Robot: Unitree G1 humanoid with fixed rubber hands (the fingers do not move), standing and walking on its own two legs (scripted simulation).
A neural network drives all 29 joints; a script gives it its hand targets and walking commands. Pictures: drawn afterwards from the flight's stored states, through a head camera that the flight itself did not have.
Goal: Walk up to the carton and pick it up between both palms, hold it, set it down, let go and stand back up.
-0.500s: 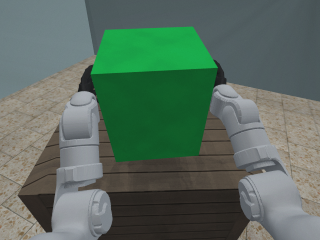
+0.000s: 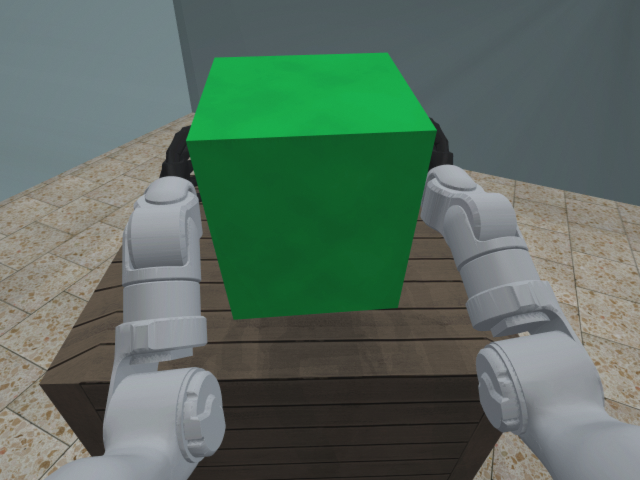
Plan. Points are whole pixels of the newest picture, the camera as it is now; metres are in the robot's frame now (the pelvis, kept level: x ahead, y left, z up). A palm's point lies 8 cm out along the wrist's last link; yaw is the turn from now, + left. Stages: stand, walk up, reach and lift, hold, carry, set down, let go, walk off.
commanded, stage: hold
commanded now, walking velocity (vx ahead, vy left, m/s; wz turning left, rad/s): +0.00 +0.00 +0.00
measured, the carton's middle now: (309, 187) +0.39 +0.00 +0.23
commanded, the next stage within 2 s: none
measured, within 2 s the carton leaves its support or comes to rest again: neither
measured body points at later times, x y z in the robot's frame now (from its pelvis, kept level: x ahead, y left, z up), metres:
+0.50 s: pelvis +0.00 +0.00 +0.00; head -0.07 +0.02 +0.44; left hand +0.39 +0.15 +0.24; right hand +0.39 -0.15 +0.25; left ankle +0.02 +0.12 -0.75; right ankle +0.02 -0.12 -0.75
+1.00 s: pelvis +0.00 +0.00 +0.00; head -0.07 +0.02 +0.44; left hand +0.38 +0.16 +0.24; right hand +0.38 -0.15 +0.25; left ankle +0.02 +0.12 -0.75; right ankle +0.02 -0.12 -0.75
